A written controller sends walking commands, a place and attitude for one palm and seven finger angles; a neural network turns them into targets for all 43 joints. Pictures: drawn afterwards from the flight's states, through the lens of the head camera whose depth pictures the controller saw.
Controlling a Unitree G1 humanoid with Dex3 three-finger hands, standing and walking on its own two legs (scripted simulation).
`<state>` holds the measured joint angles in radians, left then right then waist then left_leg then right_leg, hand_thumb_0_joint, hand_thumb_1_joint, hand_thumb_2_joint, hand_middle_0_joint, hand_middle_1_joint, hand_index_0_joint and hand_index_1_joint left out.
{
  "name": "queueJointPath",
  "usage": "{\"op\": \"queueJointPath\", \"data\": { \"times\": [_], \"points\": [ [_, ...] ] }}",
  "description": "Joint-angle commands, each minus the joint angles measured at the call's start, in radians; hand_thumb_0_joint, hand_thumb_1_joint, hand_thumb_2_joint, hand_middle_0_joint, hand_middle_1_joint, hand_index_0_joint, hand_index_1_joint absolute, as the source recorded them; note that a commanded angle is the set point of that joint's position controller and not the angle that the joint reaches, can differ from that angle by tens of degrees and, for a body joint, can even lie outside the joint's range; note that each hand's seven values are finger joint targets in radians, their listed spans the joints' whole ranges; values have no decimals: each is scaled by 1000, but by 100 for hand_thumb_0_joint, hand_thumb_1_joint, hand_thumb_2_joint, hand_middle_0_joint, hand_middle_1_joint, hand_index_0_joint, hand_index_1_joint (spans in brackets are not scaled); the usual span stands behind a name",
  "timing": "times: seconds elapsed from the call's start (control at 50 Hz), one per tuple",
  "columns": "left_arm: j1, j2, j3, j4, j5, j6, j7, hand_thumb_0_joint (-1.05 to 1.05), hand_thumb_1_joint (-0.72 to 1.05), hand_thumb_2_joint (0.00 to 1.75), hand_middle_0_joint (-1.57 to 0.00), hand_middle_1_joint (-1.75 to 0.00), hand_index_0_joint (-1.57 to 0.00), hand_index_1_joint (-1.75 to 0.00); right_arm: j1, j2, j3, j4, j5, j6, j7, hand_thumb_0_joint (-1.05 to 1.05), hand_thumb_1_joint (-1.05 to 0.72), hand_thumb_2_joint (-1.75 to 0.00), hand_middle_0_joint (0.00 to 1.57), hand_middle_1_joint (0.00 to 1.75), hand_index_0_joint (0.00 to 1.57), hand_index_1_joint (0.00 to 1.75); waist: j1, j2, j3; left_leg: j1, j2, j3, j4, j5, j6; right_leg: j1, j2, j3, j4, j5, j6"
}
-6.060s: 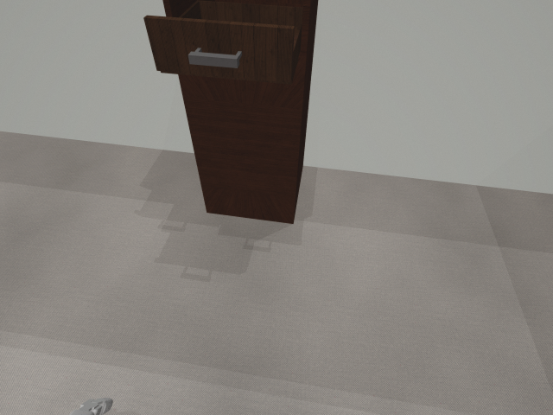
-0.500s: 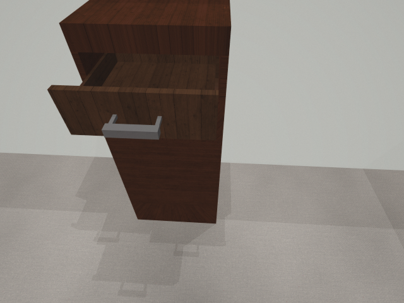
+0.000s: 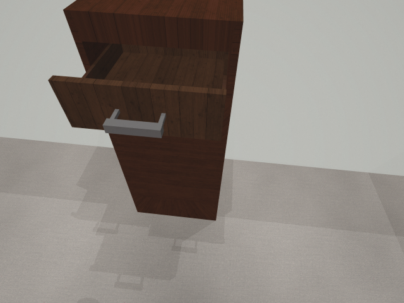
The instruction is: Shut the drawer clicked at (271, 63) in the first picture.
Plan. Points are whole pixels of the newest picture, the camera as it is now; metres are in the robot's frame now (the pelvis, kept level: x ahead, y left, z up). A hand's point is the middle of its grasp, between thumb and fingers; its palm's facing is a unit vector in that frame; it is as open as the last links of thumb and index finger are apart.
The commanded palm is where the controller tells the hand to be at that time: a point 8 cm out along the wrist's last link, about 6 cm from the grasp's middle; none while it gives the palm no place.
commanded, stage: come to a stop and stand still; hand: left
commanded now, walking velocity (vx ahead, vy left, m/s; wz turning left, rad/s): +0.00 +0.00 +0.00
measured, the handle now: (136, 121) +0.46 +0.18 +0.11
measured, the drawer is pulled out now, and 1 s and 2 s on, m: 0.18 0.18 0.18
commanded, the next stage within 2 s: look again from close up in 0.32 s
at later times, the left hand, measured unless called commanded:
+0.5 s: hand out of the picture +0.00 +0.19 -0.18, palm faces +0.00 -0.98 -0.19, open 7.4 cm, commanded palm none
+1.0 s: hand out of the picture -0.03 +0.24 -0.18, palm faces +0.00 -0.98 -0.18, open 7.4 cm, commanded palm none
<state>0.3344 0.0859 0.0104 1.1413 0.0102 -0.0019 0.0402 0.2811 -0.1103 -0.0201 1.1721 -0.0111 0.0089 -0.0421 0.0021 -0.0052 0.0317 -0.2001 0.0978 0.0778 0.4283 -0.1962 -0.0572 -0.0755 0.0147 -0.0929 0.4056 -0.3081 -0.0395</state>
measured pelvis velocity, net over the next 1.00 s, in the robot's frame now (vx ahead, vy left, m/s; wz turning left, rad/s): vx -0.03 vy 0.07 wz -0.02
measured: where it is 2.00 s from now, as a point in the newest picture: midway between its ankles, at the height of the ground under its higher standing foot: outside the picture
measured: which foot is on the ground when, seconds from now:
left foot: down 0.00-1.00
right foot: down 0.00-1.00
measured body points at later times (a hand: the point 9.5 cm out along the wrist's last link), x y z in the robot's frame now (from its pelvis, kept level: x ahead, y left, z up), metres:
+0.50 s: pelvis +0.00 +0.03 +0.00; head +0.03 +0.02 +0.45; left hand +0.00 +0.24 -0.16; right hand +0.00 -0.20 -0.16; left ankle +0.02 +0.16 -0.74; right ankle -0.05 -0.09 -0.74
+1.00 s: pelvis -0.03 +0.07 +0.00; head -0.02 +0.08 +0.45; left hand -0.03 +0.29 -0.17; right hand -0.01 -0.16 -0.16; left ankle +0.02 +0.16 -0.74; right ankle -0.05 -0.09 -0.74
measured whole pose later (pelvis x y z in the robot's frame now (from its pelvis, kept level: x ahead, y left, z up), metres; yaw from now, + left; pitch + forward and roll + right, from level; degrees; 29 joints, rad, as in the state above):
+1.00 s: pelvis -0.03 +0.07 +0.00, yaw -1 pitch -1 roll +0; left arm 0.33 0.18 0.00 1.06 0.02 0.01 0.03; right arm 0.28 -0.16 0.00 1.06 -0.01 0.00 -0.01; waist 0.00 -0.03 0.01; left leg -0.28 0.01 0.11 0.49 -0.20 0.05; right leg -0.17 -0.08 -0.04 0.49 -0.30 0.04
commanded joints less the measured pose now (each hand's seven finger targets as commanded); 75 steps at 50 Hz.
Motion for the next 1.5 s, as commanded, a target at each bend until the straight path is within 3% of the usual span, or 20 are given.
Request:
{"op": "queueJointPath", "data": {
  "times": [0.0, 0.38, 0.4, 0.42, 0.44, 0.5, 0.56, 0.6, 0.66, 0.78, 0.96, 1.12, 1.2, 1.26, 1.3, 1.38, 1.42, 1.44, 1.46, 1.48],
  "points": [
    [85, 104, 12, -20, -2, -13, 9, 0, 90, 90, -20, -30, -20, -30, 66, -67, -8, -18, 0, -14, -5, 0, -90, -90, 20, 30, 20, 30, -5, 2, 53, 64, 35, -36, -28, 180, 48, -115, -127, 100, -91, 311, 10],
    [61, 134, 12, -36, -2, -11, 7, 0, 90, 90, -20, -30, -20, -30, 47, -99, -3, -26, -1, -19, -1, 0, -90, -90, 20, 30, 20, 30, 1, 2, 58, 72, 34, -44, -56, 209, 58, -90, -129, 87, -95, 279, 20],
    [118, 164, 4, -20, 19, -45, 41, 0, 90, 90, -20, -30, -20, -30, -63, -139, 1, -114, 6, -36, 17, 0, -90, -90, 20, 30, 20, 30, 37, -1, 103, -56, 17, -2, 200, 164, 38, -151, -197, 191, -94, 709, 58],
    [83, 211, 12, -52, 18, -55, 38, 0, 90, 90, -20, -30, -20, -30, -52, -103, 4, -160, 1, -27, 25, 0, -90, -90, 20, 30, 20, 30, -19, -24, 82, -80, -17, 2, 166, 11, 46, -81, -230, 163, -29, 957, 32],
    [73, 200, 9, -72, 11, -57, 29, 0, 90, 90, -20, -30, -20, -30, 20, -68, 1, -140, -2, -30, 20, 0, -90, -90, 20, 30, 20, 30, -29, -43, -2, -34, -36, 11, 111, -25, 73, -24, -216, 141, 41, 1007, 13],
    [47, 161, 2, -95, 0, -51, 25, 0, 90, 90, -20, -30, -20, -30, 78, -129, -7, -130, 0, -39, 15, 0, -90, -90, 20, 30, 20, 30, -31, -91, -156, 38, 11, -45, 103, 224, 90, 2, -141, 90, 92, 638, 6],
    [43, 152, 1, -100, 3, -27, 18, 0, 90, 90, -20, -30, -20, -30, 42, -140, -2, -137, -3, -35, 14, 0, -90, -90, 20, 30, 20, 30, -10, 45, -24, 0, 26, -63, 72, 254, 91, -104, -110, 87, 65, 281, 6],
    [39, 153, -2, -104, 5, -15, 11, 0, 90, 90, -20, -30, -20, -30, 25, -146, -2, -149, -4, -28, 17, 0, -90, -90, 20, 30, 20, 30, -5, 33, 66, -70, 25, -86, 22, 112, 99, -153, -95, 89, 39, 101, 7],
    [39, 153, -3, -110, 8, -7, 5, 0, 90, 90, -20, -30, -20, -30, 26, -156, -3, -158, -7, -28, 20, 0, -90, -90, 20, 30, 20, 30, -1, 40, 97, -112, 26, -117, -35, -22, 106, -170, -86, 84, 37, 11, 10],
    [43, 154, -4, -123, 9, -1, -3, 0, 90, 90, -20, -30, -20, -30, 22, -183, -11, -171, -7, -28, 23, 0, -90, -90, 20, 30, 20, 30, 5, 62, 54, -117, 45, -167, -136, -199, 117, -155, -80, 59, 60, -3, 21],
    [68, 158, -9, -106, 8, -10, -7, 0, 90, 90, -20, -30, -20, -30, 31, -178, -7, -150, -2, -35, 26, 0, -90, -90, 20, 30, 20, 30, 5, 19, 17, -73, 33, -144, -134, -150, 113, -151, -105, 76, 12, 39, 25],
    [123, 133, -2, -92, 24, 7, -27, 0, 90, 90, -20, -30, -20, -30, 43, -212, -34, -133, -13, -11, 21, 0, -90, -90, 20, 30, 20, 30, 7, 68, 91, -141, 107, -216, -204, -474, 156, -233, -45, 9, 102, -122, 12],
    [168, 137, 8, -86, 20, -1, -32, 0, 90, 90, -20, -30, -20, -30, 28, -187, -35, -143, -15, -13, 20, 0, -90, -90, 20, 30, 20, 30, 17, 30, 83, -182, 61, -144, -101, -423, 136, -212, -70, 85, 21, -172, -7],
    [170, 167, 16, -82, 14, -11, -27, 0, 90, 90, -20, -30, -20, -30, 25, -130, -24, -151, -12, -21, 23, 0, -90, -90, 20, 30, 20, 30, 13, -115, 85, -212, -23, -27, 95, -269, 107, -201, -144, 225, -94, -235, -49],
    [189, 186, 27, -70, 11, -18, -19, 0, 90, 90, -20, -30, -20, -30, 2, -90, -13, -161, -11, -32, 27, 0, -90, -90, 20, 30, 20, 30, 17, -220, 83, -269, -68, 47, 252, -176, 94, -146, -221, 313, -149, -137, -92],
    [188, 172, 25, -59, 16, -25, -16, 0, 90, 90, -20, -30, -20, -30, 4, -73, -7, -153, -8, -49, 28, 0, -90, -90, 20, 30, 20, 30, 2, -137, 75, -213, -56, 54, 216, -178, 102, -123, -214, 228, -50, 159, -118],
    [162, 137, 16, -63, 11, -24, -20, 0, 90, 90, -20, -30, -20, -30, 121, -107, -12, -99, -7, -61, 23, 0, -90, -90, 20, 30, 20, 30, -44, -9, 34, 27, 1, -19, 59, 27, 128, -245, -114, 108, 125, 174, -59],
    [156, 102, 11, -74, 10, -24, -24, 0, 90, 90, -20, -30, -20, -30, 217, -181, -29, -63, -14, -66, 10, 0, -90, -90, 20, 30, 20, 30, -71, 169, -1, 186, 166, -241, -13, 159, 201, -405, -35, 28, 331, 71, -13],
    [101, 88, 3, -106, 12, -30, -23, 0, 90, 90, -20, -30, -20, -30, 294, -221, -38, -51, -21, -62, -1, 0, -90, -90, 20, 30, 20, 30, -92, 250, -8, 256, 313, -399, -114, 313, 289, -536, -4, -6, 531, -241, 7],
    [54, 105, 11, -122, 21, -22, -18, 0, 90, 90, -20, -30, -20, -30, 277, -210, -30, -47, -19, -58, -4, 0, -90, -90, 20, 30, 20, 30, -79, 263, 31, 186, 318, -366, -118, 402, 309, -545, -43, 53, 631, -278, 2]
  ]
}}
